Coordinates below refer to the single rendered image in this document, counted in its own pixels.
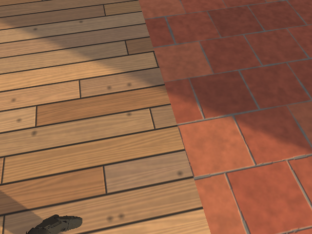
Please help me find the robot left hand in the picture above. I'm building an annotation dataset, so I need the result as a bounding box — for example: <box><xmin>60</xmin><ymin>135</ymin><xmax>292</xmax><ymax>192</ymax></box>
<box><xmin>25</xmin><ymin>214</ymin><xmax>83</xmax><ymax>234</ymax></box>

